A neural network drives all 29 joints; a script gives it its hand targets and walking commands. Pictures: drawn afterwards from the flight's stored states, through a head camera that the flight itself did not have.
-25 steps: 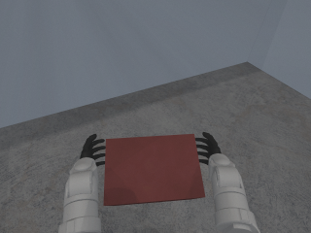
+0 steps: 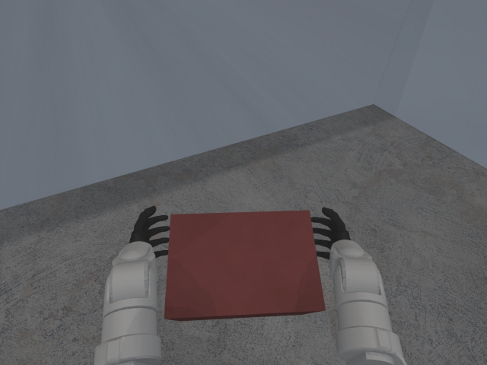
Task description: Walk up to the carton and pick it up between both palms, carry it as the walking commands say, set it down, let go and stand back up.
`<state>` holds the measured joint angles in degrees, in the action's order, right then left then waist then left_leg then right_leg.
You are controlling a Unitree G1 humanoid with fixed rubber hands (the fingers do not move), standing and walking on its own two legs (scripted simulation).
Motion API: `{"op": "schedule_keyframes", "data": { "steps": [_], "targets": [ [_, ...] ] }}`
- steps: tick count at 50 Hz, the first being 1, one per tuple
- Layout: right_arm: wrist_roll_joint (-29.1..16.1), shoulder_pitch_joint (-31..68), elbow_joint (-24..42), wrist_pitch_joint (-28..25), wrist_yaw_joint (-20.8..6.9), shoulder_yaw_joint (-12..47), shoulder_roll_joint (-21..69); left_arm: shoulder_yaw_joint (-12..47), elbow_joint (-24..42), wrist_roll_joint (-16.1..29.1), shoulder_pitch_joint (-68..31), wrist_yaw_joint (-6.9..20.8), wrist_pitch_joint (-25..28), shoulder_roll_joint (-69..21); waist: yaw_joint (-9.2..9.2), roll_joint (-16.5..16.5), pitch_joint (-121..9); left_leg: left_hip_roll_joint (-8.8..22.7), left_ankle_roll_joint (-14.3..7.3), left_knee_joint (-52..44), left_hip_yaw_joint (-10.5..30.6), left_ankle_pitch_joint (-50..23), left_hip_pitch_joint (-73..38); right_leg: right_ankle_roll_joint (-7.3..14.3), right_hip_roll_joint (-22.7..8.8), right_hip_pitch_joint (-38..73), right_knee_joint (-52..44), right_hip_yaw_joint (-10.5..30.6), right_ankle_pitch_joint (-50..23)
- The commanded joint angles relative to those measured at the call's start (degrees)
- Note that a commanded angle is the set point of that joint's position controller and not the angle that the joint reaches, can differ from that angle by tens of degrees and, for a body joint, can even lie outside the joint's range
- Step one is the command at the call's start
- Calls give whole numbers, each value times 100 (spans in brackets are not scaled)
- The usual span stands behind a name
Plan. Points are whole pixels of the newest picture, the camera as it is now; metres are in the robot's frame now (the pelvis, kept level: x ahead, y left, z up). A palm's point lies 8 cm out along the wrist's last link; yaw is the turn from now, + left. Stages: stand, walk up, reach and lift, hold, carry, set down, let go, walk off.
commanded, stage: reach and lift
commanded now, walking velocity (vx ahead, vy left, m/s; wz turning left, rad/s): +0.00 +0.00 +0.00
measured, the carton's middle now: (241, 268) +0.31 +0.00 -0.04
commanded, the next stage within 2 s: hold in 0.72 s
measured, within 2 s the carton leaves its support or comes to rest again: neither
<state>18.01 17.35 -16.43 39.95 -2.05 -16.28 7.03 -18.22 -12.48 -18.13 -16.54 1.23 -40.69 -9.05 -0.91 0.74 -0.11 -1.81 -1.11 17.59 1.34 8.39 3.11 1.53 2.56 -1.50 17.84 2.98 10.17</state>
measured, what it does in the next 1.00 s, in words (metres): stands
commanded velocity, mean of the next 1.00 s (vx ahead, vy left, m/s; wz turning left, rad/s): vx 0.00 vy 0.00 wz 0.00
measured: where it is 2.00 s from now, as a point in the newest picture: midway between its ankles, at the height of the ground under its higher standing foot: outside the picture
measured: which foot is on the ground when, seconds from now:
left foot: down 0.00-1.00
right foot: down 0.00-1.00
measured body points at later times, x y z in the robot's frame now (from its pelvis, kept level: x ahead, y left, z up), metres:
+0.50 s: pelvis +0.00 +0.00 +0.00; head -0.04 +0.00 +0.45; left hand +0.30 +0.18 +0.04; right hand +0.30 -0.17 +0.05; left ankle +0.02 +0.11 -0.75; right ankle +0.00 -0.10 -0.75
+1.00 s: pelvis +0.00 +0.00 +0.00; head -0.05 +0.01 +0.45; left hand +0.29 +0.18 +0.04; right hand +0.30 -0.17 +0.05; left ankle +0.02 +0.11 -0.75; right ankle +0.00 -0.10 -0.75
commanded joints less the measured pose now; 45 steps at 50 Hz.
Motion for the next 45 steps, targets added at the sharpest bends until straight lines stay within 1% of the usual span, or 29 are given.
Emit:
{"op": "schedule_keyframes", "data": {
  "steps": [1,9,15,33,45],
  "targets": [
    [-1538,2986,220,-190,-1507,3070,4661,3188,-252,1513,-2582,1522,33,-4803,11,-85,-1178,-109,110,-137,296,-855,-624,-77,67,-150,-312,242,-729],
    [-1555,2825,425,-123,-1460,3099,4603,3246,-176,1550,-2415,1472,31,-4817,69,-95,-1186,-99,115,-127,391,-1112,-715,-92,72,-128,-318,243,-945],
    [-1556,2700,494,-93,-1428,3119,4600,3304,-109,1580,-2358,1450,39,-4806,99,-90,-1201,-94,109,-115,437,-1172,-711,-98,62,-126,-333,249,-997],
    [-1537,2696,295,-77,-1445,3078,4789,3277,-175,1549,-2541,1540,77,-4743,66,-51,-1142,-121,48,-145,412,-710,-502,-89,25,-199,-366,277,-727],
    [-1529,2725,226,-94,-1476,3058,4854,3279,-228,1545,-2608,1593,91,-4765,66,-58,-1152,-125,42,-158,402,-640,-469,-70,30,-234,-364,286,-649]
  ]
}}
